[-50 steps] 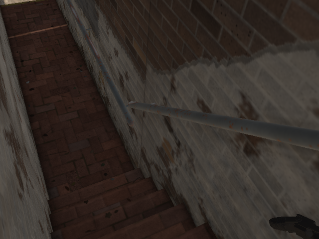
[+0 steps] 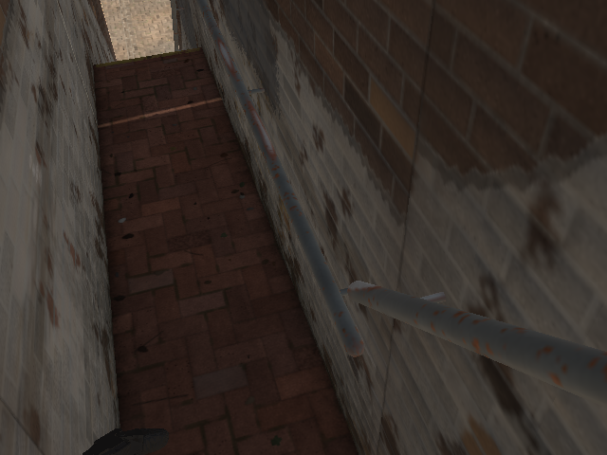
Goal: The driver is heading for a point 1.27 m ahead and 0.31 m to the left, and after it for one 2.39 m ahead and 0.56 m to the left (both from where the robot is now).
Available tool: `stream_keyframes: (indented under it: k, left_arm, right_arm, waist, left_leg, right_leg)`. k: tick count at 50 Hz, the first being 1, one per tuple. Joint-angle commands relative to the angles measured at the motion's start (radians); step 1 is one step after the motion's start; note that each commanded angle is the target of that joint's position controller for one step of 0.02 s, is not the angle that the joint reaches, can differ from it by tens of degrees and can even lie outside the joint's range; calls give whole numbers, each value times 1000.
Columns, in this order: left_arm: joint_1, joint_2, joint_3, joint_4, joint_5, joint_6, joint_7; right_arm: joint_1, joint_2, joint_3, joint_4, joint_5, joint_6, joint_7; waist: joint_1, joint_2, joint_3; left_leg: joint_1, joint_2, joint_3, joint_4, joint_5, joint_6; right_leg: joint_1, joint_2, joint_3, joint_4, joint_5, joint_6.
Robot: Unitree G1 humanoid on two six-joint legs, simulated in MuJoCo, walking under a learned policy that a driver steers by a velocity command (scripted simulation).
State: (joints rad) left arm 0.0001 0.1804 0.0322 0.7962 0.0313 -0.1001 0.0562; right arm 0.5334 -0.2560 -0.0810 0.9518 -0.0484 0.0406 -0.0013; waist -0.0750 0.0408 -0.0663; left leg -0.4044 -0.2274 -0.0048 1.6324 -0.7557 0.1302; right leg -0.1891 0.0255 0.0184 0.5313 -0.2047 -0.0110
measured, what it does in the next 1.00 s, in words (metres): goes down, turning left: left foot 0.21 m lower, then right foot 0.21 m lower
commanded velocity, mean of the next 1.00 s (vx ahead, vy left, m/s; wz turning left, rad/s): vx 0.65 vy -0.05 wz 0.55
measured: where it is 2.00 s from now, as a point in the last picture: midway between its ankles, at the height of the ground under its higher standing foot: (220, 384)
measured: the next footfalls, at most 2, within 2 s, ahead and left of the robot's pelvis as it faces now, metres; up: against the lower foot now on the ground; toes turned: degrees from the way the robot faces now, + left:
left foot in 0.28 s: +0.17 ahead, +0.13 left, -0.21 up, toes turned +14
right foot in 0.54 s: +0.56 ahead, +0.03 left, -0.42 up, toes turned +33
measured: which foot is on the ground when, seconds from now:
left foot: up 0.00-0.26, down 0.28-0.52, up 0.54-0.80, down 0.82-1.00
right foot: down 0.00-0.26, up 0.28-0.52, down 0.54-0.76, up 0.78-1.00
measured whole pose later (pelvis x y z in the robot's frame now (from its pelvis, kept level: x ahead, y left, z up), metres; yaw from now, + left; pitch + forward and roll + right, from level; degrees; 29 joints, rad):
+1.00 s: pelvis +0.75 +0.25 -0.70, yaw +30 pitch +2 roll +2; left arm 0.08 0.32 0.05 0.88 0.11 -0.01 -0.03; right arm 0.29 -0.15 -0.02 1.01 -0.04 -0.20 -0.14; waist -0.06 -0.22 0.08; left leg -0.45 -0.04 0.08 1.03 -0.62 0.03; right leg -0.68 0.00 0.03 1.12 0.06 0.00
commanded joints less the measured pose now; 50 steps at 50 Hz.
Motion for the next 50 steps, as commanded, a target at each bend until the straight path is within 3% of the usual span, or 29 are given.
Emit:
stream_keyframes:
  k: [1,3,5,8,10,12,14,15,17,18,20,22,25,26,27,28,29,30,31,32,34,36,40,41,42,43,44,47,50]
  left_arm:
    - [510,169,63,167,-15,-21,-9]
    - [413,166,76,142,-24,-29,34]
    - [440,153,70,165,-48,-48,54]
    - [294,33,34,179,-75,-50,70]
    - [127,165,35,152,-74,-84,31]
    - [172,213,62,193,-70,-127,-13]
    - [-48,207,66,127,14,-78,-22]
    - [100,159,66,18,47,-66,-4]
    - [107,250,89,17,69,-71,-13]
    - [114,211,90,48,44,-62,-4]
    - [372,182,76,75,3,-42,-24]
    - [333,98,26,-9,-58,-19,-46]
    - [815,211,53,131,-68,64,47]
    - [954,211,42,199,0,80,34]
    - [828,197,36,166,16,75,13]
    - [657,283,47,127,28,45,0]
    - [553,283,54,105,-21,22,-2]
    - [578,180,19,103,-19,-6,-19]
    - [398,165,6,63,56,-37,-7]
    - [184,121,-2,5,57,-47,8]
    - [38,162,24,66,-13,-63,30]
    - [113,125,12,159,-83,-67,8]
    - [177,200,35,149,39,85,3]
    - [213,220,47,122,21,97,-7]
    - [471,-17,-40,46,12,100,-61]
    - [307,123,-31,33,110,88,-79]
    - [324,222,-3,102,136,85,-92]
    - [100,256,40,22,98,94,-75]
    - [-139,164,20,-37,62,69,-106]
  right_arm:
    - [76,-5,19,-47,-55,-28,-6]
    - [-223,-45,16,-121,-62,-19,21]
    - [-262,-32,26,-89,-62,-16,23]
    - [-246,32,46,-115,56,-55,70]
    - [35,-7,27,-41,85,-14,48]
    - [342,-118,-15,62,29,4,-8]
    - [479,-227,-62,126,1,-51,-40]
    - [275,-255,-50,89,-23,-99,-19]
    - [139,-145,-17,15,20,-143,-49]
    - [87,-134,-7,17,39,-147,-58]
    - [-178,-163,-11,-64,27,-145,-96]
    - [-330,-69,2,-59,85,-181,-134]
    - [-439,-48,9,-76,55,-127,-66]
    - [-466,-16,8,-98,-1,-123,-78]
    - [-383,-3,9,-119,-6,-107,-71]
    - [-146,62,37,-181,46,-86,-71]
    - [-243,18,60,-219,-25,-91,-80]
    - [-374,-19,43,-187,-40,-101,-84]
    - [-493,-94,24,-258,-58,-140,-90]
    - [-396,-55,44,-224,1,-173,-50]
    - [12,24,20,40,24,-153,-20]
    - [-131,28,52,-12,39,-99,-8]
    - [-37,-142,34,40,-18,-117,-15]
    - [-63,-183,25,43,-17,-124,-21]
    - [-235,-328,-14,15,6,-151,-55]
    - [-304,-210,-9,0,12,-192,-76]
    - [-323,-111,21,-8,5,-220,-73]
    - [-153,-86,18,27,22,-251,-155]
    - [0,15,37,127,15,-252,-165]
  waist:
    - [71,-198,100]
    - [97,-134,272]
    - [89,-152,328]
    - [-42,-71,292]
    - [-220,-270,151]
    - [-312,-305,67]
    - [-501,106,215]
    - [-217,287,276]
    - [-105,-208,240]
    - [-55,-230,208]
    - [132,-68,99]
    - [235,-79,100]
    - [392,190,-85]
    - [479,-227,164]
    - [353,-256,185]
    - [87,-311,20]
    - [133,-341,4]
    - [196,-122,176]
    - [79,-18,280]
    - [-59,106,310]
    - [-240,-51,65]
    - [-164,-174,113]
    - [-215,-37,208]
    - [-165,27,216]
    - [136,421,87]
    - [40,298,168]
    - [72,104,260]
    - [-25,243,29]
    - [-80,59,166]
  left_leg:
    - [-808,223,-226,161,152,64]
    - [-738,307,-294,-286,435,-19]
    - [-552,282,-206,-309,624,-39]
    - [205,163,23,-844,1461,-55]
    - [606,149,107,-558,1495,-68]
    - [663,138,137,-511,1151,10]
    - [742,165,36,-1020,992,148]
    - [763,243,-251,-922,1560,93]
    - [542,341,-477,-908,1004,137]
    - [464,324,-528,-922,1010,183]
    - [-32,332,-549,-908,928,195]
    - [-531,168,-379,-805,346,96]
    - [-340,24,-228,-28,671,48]
    - [-376,-8,-198,314,647,-31]
    - [-634,-111,-114,632,-57,-44]
    - [-1106,38,-51,702,-253,-57]
    - [-1167,222,-219,460,-188,-30]
    - [-1070,213,-144,295,-70,-41]
    - [-941,226,-140,-225,122,-106]
    - [-322,231,-42,-792,788,-150]
    - [458,246,-7,-575,1435,-125]
    - [537,313,-34,-912,1565,-136]
    - [501,405,-238,-1330,1325,-74]
    - [512,379,-203,-1241,1241,-124]
    - [594,584,-374,-1137,525,-81]
    - [238,538,-457,-1181,297,-68]
    - [247,405,-286,-1163,391,-130]
    - [304,532,-481,-971,637,-109]
    - [85,299,-89,-720,50,-170]
  right_leg:
    - [632,-478,400,237,866,-83]
    - [120,-542,492,127,496,-201]
    - [-106,-457,332,234,534,-96]
    - [-723,-139,-232,347,-124,65]
    - [-873,-224,-214,491,-34,29]
    - [-716,-264,-228,863,415,50]
    - [-912,-39,-241,1788,-93,16]
    - [-1107,-30,-153,1547,-489,-14]
    - [-945,-127,91,790,-301,20]
    - [-829,-79,54,750,-352,34]
    - [-182,-2,0,532,180,58]
    - [286,-69,139,221,927,43]
    - [571,-81,163,122,810,38]
    - [473,-62,102,-268,988,-31]
    - [608,-174,169,-264,1243,-112]
    - [1000,-428,405,160,1263,-224]
    - [785,-470,559,113,500,-239]
    - [493,-329,397,25,341,-183]
    - [158,-210,321,12,-290,-65]
    - [-415,-155,149,-49,-433,-65]
    - [-789,-93,21,181,-478,-115]
    - [-741,-46,-69,251,-421,-103]
    - [-541,73,-96,1116,-683,-42]
    - [-598,86,-92,1286,-631,-35]
    - [-924,-43,97,895,-235,-112]
    - [-706,-116,148,636,49,-65]
    - [-721,-48,142,590,93,-5]
    - [-751,-55,49,761,78,2]
    - [-728,-34,11,412,540,35]
Over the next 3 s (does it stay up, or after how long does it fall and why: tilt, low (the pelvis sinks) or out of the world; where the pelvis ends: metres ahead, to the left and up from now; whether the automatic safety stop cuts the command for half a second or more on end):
stays up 1.79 0.42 -0.87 its command is cut before an obstacle after 0.5 s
